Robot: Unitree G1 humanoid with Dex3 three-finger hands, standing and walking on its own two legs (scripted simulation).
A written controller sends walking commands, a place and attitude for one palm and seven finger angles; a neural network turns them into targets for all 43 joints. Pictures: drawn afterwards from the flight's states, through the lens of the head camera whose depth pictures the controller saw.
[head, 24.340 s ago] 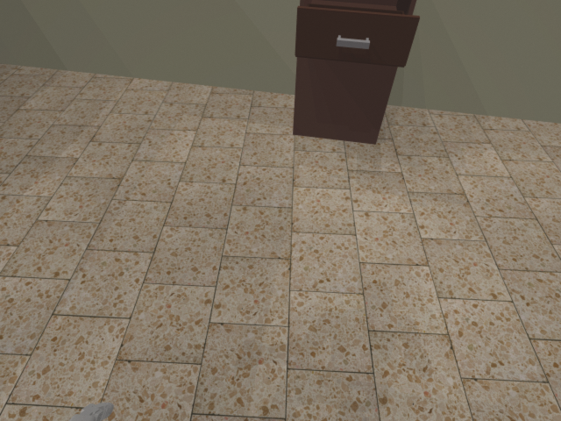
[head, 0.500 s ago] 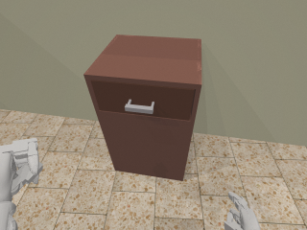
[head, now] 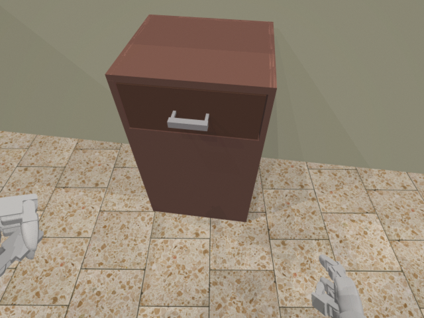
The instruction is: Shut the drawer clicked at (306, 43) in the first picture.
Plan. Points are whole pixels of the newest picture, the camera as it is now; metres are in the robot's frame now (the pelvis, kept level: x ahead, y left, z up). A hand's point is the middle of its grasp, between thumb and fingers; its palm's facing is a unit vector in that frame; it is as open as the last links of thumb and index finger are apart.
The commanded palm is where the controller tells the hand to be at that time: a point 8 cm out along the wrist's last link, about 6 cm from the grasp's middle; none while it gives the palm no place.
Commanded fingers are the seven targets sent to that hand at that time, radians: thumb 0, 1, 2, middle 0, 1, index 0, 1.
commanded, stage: step back with the hand held close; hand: left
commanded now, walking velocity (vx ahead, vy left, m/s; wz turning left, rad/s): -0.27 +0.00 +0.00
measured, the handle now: (189, 119) +0.68 +0.12 -0.06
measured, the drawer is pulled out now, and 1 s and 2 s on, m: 0.00 0.00 0.00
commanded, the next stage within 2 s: stop stepping back and stand still in 0.84 s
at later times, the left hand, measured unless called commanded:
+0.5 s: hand (18, 282) +0.14 +0.23 +0.16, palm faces +0.35 -0.81 -0.47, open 3.2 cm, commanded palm +0.07 +0.28 +0.18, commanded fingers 0.00 0.90 0.90 -1.40 -1.60 -1.40 -1.60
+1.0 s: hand out of the picture +0.07 +0.22 +0.17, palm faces +0.28 -0.87 -0.41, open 3.2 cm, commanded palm +0.00 +0.28 +0.18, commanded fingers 0.00 0.90 0.90 -1.40 -1.60 -1.40 -1.60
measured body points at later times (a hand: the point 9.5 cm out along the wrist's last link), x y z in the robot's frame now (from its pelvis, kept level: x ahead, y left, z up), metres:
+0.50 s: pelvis -0.05 +0.00 -0.01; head -0.02 +0.01 +0.44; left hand +0.11 +0.28 +0.19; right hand +0.13 -0.24 -0.08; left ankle +0.03 +0.09 -0.73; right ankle +0.01 -0.13 -0.73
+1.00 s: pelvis -0.14 +0.00 -0.01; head -0.11 +0.03 +0.44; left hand +0.05 +0.27 +0.19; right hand +0.04 -0.22 -0.09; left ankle +0.03 +0.10 -0.73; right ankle -0.23 -0.14 -0.73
